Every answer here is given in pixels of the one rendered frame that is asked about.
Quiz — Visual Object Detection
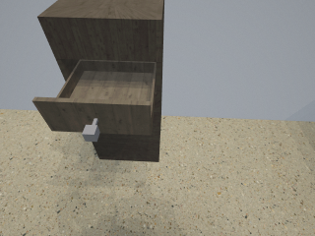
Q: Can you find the drawer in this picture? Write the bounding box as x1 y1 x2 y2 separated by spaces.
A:
32 59 157 136

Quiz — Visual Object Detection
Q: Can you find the cabinet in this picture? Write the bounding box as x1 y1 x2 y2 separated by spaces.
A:
37 0 164 162

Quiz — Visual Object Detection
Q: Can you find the handle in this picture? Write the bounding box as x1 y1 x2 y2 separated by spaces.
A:
82 118 100 142

